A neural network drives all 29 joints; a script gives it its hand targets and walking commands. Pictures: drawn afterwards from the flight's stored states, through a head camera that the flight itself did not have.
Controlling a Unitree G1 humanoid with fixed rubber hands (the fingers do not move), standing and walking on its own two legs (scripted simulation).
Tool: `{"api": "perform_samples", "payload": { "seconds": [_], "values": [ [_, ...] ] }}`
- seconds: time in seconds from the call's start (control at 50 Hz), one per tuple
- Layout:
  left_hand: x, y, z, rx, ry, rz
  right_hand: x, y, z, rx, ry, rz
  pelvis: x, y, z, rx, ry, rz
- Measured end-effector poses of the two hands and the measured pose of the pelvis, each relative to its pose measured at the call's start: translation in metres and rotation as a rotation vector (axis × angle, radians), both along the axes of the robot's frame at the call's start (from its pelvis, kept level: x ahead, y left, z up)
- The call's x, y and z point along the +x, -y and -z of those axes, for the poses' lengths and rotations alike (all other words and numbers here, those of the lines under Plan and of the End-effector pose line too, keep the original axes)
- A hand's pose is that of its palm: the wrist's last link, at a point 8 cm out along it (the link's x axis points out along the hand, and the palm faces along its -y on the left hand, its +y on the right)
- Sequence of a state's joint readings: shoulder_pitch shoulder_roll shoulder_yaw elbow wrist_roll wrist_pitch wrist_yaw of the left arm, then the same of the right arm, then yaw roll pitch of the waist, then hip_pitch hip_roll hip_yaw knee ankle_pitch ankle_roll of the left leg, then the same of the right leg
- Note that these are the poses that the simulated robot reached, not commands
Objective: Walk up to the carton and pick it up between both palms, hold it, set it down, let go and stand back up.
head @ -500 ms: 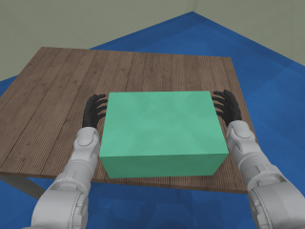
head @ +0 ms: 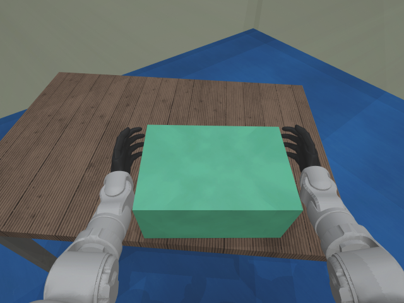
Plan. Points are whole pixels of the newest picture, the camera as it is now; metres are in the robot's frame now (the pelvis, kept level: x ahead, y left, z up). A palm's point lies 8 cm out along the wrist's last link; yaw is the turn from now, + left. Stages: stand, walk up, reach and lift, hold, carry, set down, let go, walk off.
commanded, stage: reach and lift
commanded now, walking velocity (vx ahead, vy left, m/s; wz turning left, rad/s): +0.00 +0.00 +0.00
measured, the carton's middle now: (213, 180) +0.37 +0.01 +0.01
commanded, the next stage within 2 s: none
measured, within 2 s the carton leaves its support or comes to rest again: neither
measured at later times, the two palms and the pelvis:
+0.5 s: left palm (114, 151) +0.36 +0.21 +0.12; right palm (319, 159) +0.37 -0.18 +0.11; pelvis -0.01 +0.00 +0.00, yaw +0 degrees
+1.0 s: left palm (99, 138) +0.34 +0.21 +0.17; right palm (326, 151) +0.36 -0.18 +0.15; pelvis -0.01 -0.01 +0.01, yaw +0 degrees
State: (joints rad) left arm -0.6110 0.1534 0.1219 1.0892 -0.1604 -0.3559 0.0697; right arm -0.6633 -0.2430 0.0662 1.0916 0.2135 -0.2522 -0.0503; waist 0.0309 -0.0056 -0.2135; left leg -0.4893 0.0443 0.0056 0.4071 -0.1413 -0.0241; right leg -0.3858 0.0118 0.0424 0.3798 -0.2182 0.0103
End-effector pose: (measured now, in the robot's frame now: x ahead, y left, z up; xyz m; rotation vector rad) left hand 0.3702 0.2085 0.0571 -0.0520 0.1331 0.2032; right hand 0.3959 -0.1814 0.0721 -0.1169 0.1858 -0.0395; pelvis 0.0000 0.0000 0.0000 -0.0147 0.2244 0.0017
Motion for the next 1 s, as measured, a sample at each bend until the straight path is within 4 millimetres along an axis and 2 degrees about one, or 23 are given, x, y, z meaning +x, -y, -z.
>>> {"api": "perform_samples", "payload": {
  "seconds": [0.16,0.38,0.54,0.68,0.82,1.0],
  "values": [
    [-0.004,0.005,-0.013,-0.006,-0.012,0.021,-0.013,0.005,-0.005,0.0,-0.014,0.022,-0.001,0.001,-0.002,0.002,0.047,-0.001],
    [-0.009,0.001,-0.053,0.007,-0.005,0.029,-0.021,0.002,-0.037,0.007,-0.008,0.027,-0.005,0.003,-0.004,0.004,0.124,-0.002],
    [-0.014,0.002,-0.064,0.013,-0.049,0.028,-0.025,0.002,-0.043,0.007,-0.05,0.027,-0.007,0.005,-0.004,0.006,0.149,-0.002],
    [-0.015,0.0,-0.089,0.045,-0.008,0.028,-0.026,0.0,-0.061,0.01,-0.008,0.021,-0.007,0.006,-0.005,0.008,0.165,-0.002],
    [-0.02,-0.002,-0.092,0.079,-0.048,0.039,-0.03,-0.001,-0.065,0.007,-0.043,0.023,-0.007,0.006,-0.005,0.008,0.186,-0.003],
    [-0.028,-0.004,-0.114,0.083,-0.007,0.037,-0.039,-0.003,-0.081,0.01,0.0,0.022,-0.01,0.005,-0.006,0.007,0.209,-0.003]
  ]
}}
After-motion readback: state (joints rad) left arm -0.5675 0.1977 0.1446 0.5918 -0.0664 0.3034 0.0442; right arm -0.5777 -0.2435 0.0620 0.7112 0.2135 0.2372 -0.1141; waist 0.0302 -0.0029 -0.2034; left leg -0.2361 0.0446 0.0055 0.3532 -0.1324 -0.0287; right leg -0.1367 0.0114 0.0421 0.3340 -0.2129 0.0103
